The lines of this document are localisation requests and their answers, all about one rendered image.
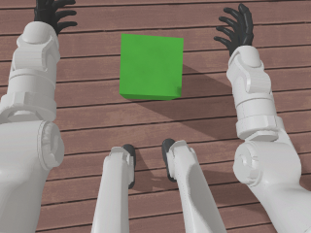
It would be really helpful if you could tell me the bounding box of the right robot hand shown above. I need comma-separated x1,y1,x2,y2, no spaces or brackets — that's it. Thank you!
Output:
213,3,254,57

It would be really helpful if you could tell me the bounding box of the carton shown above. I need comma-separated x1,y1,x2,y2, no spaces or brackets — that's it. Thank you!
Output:
119,33,184,101

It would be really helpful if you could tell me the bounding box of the left robot hand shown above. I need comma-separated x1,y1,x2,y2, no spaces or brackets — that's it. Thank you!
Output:
34,0,78,37

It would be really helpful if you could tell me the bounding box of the right robot thigh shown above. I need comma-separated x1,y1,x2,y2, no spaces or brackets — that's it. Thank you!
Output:
166,146,227,233

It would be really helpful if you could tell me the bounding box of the right robot upper arm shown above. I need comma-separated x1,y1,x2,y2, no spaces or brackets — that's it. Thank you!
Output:
232,141,311,233

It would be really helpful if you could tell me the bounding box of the left robot upper arm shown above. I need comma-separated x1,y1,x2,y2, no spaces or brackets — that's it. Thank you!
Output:
0,120,65,233

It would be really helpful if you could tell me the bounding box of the robot right forearm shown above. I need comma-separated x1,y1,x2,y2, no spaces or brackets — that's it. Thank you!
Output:
226,46,302,175

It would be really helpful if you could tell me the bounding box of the robot right foot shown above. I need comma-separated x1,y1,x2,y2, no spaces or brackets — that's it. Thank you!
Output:
161,138,177,183

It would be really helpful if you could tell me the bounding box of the robot left forearm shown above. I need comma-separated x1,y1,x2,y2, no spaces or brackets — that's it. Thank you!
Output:
0,21,60,123

